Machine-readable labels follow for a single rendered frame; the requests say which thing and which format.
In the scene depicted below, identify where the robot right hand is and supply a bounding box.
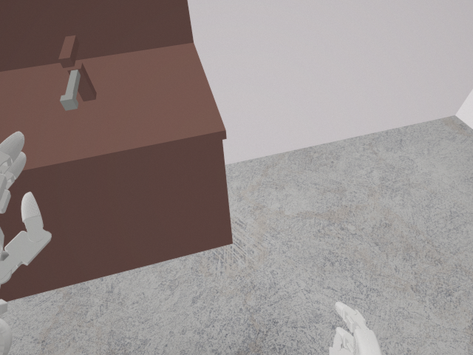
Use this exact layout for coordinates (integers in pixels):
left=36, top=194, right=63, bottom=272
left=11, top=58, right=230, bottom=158
left=329, top=302, right=383, bottom=355

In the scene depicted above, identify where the tap lever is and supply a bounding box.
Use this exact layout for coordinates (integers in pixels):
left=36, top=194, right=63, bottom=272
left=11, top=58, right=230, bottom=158
left=60, top=70, right=81, bottom=111

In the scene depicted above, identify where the robot left hand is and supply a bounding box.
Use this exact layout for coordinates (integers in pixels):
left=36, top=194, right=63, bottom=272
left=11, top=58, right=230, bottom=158
left=0, top=132, right=52, bottom=287

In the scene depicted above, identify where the counter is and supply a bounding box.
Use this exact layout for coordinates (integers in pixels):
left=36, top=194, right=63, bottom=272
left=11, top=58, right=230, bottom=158
left=0, top=0, right=233, bottom=302

